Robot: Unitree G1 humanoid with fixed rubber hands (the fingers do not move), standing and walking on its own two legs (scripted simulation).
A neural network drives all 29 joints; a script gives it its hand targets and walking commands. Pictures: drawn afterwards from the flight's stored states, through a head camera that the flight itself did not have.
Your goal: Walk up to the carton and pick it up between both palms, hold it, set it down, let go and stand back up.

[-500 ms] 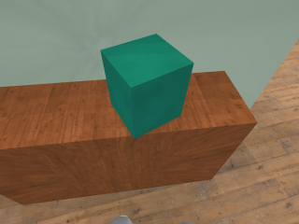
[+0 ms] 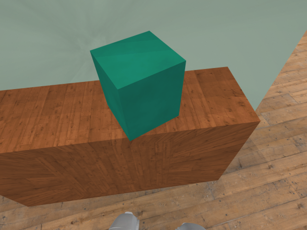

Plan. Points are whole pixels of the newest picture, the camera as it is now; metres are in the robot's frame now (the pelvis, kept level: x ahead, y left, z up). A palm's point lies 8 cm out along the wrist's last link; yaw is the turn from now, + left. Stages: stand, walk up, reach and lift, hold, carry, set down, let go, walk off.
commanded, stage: walk up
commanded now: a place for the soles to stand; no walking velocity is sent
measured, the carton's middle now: (139, 86) +0.55 +0.06 +0.03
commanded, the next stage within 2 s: none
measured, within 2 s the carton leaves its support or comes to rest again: neither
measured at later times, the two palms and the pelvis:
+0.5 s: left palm out of the picture +0.10 +0.35 -0.12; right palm out of the picture +0.03 -0.26 -0.10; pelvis +0.00 +0.05 -0.01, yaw +1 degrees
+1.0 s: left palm out of the picture +0.08 +0.34 -0.12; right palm out of the picture +0.04 -0.28 -0.11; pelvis +0.00 +0.03 -0.01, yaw +1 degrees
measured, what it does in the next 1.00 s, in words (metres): steps on the spot: left foot, then right foot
